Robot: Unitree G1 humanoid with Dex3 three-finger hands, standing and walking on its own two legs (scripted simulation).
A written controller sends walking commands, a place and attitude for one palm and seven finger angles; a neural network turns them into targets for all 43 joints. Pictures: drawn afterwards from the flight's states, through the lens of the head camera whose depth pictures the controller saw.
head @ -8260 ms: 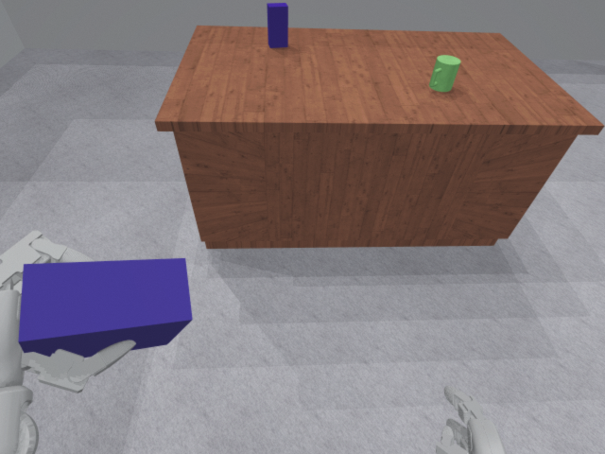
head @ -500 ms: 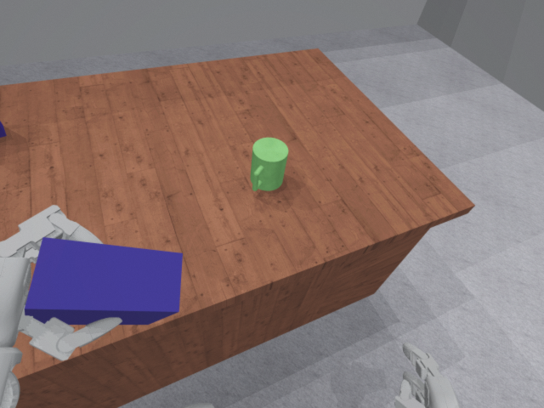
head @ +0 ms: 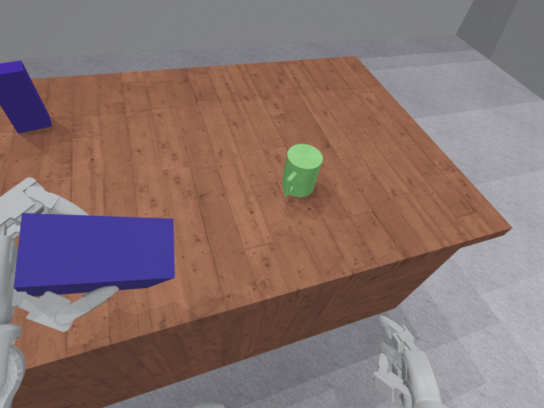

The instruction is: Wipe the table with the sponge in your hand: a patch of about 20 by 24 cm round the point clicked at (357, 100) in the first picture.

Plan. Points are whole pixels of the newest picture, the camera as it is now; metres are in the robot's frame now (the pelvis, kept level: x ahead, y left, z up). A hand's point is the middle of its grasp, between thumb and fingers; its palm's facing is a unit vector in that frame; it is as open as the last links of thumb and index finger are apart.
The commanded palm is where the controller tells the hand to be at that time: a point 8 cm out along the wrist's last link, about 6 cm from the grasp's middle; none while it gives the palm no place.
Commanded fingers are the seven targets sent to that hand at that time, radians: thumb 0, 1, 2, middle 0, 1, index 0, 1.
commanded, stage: look again from close up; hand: left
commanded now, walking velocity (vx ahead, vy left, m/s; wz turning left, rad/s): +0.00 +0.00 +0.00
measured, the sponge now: (120, 257) +0.24 +0.21 +0.13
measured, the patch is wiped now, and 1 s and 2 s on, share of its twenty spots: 0.00 0.00 0.00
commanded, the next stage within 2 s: shuffle to correct the standing spot in 0.24 s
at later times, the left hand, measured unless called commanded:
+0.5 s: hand (105, 235) +0.25 +0.22 +0.16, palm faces +0.32 -0.85 -0.42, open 10.3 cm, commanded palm +0.19 +0.25 +0.18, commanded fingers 0.00 0.10 1.30 -1.20 -1.60 -1.20 -1.60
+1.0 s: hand (142, 250) +0.24 +0.18 +0.16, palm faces +0.30 -0.86 -0.40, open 10.3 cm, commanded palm +0.18 +0.22 +0.18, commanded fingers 0.00 0.10 1.30 -1.20 -1.60 -1.20 -1.60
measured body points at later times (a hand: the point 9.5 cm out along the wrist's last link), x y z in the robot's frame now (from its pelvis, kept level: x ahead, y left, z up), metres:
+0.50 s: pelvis +0.03 -0.03 +0.00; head +0.06 +0.00 +0.45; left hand +0.23 +0.26 +0.19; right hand +0.20 -0.25 -0.07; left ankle +0.07 +0.09 -0.74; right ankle +0.02 -0.17 -0.74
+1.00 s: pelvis +0.02 -0.06 +0.00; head +0.05 -0.04 +0.45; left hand +0.22 +0.22 +0.18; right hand +0.19 -0.30 -0.07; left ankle +0.07 +0.09 -0.74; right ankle +0.02 -0.17 -0.74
